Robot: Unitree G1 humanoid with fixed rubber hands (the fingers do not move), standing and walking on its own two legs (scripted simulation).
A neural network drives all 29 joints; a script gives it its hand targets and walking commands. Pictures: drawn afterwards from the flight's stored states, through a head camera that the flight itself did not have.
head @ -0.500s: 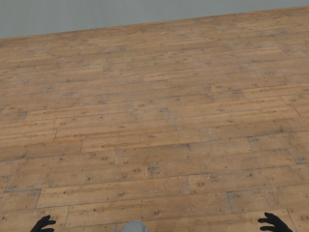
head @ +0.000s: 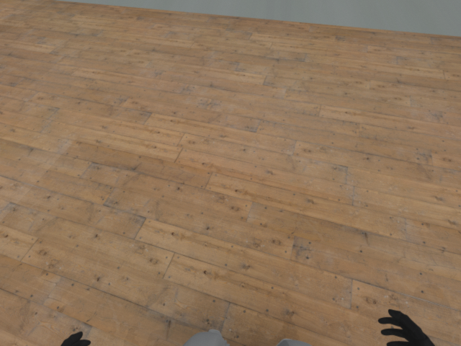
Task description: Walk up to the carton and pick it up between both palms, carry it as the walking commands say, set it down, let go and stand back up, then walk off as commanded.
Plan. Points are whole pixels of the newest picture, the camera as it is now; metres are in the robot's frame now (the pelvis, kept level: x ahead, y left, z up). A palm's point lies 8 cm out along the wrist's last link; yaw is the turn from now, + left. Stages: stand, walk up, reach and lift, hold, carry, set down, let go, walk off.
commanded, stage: walk up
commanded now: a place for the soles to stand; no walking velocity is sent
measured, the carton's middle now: out of the picture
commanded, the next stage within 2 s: none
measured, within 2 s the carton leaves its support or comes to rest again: neither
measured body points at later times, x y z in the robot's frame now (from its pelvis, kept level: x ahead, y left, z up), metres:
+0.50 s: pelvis -0.01 +0.12 +0.00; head +0.02 +0.14 +0.45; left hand -0.06 +0.48 -0.10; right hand +0.23 -0.12 -0.09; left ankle -0.03 +0.26 -0.73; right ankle +0.10 +0.06 -0.71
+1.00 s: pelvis -0.01 +0.26 +0.00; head -0.01 +0.28 +0.45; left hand -0.27 +0.54 -0.10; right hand +0.35 +0.22 -0.07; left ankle -0.08 +0.37 -0.73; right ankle +0.10 +0.16 -0.69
